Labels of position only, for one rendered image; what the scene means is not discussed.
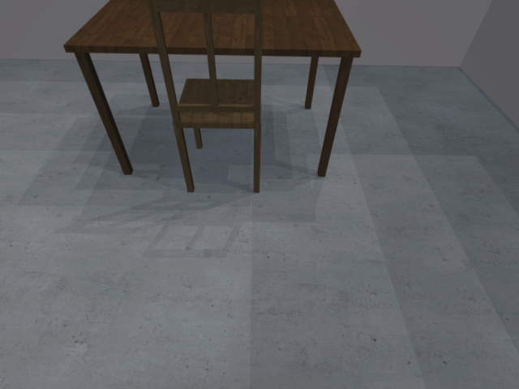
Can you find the chair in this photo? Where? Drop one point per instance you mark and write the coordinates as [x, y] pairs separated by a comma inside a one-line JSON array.
[[212, 103]]

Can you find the table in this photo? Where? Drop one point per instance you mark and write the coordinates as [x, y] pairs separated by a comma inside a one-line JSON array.
[[291, 28]]

